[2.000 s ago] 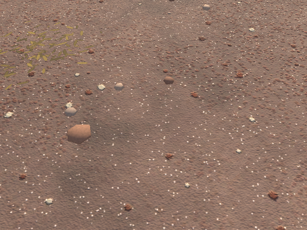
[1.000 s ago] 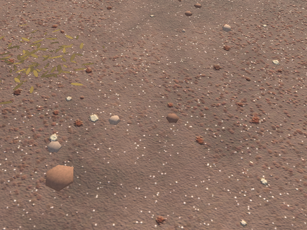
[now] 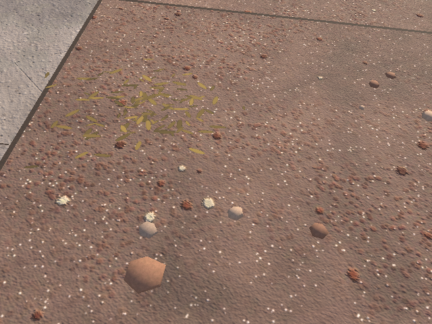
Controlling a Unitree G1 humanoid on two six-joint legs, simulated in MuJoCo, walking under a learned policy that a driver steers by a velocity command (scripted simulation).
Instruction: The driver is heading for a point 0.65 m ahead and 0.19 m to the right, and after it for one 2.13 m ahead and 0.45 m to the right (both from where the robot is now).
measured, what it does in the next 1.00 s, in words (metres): walks ahead: right foot, then left foot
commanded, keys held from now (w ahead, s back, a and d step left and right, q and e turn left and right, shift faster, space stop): w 0.52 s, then w+e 0.48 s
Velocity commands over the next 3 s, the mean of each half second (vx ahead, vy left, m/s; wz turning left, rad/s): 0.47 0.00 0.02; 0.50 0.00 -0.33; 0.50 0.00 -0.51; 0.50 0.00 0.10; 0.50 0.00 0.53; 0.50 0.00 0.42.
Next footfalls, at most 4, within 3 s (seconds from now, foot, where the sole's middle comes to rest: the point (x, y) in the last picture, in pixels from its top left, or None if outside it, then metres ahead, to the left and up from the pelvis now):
0.18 right None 0.27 -0.15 -0.78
0.72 left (175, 298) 0.58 0.09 -0.78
1.24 right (267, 236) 0.79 -0.23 -0.78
1.80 left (250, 154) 1.17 -0.21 -0.78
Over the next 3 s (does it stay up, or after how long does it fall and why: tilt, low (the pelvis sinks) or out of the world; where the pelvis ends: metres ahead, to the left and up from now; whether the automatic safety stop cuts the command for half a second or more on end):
stays up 1.59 -0.31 0.00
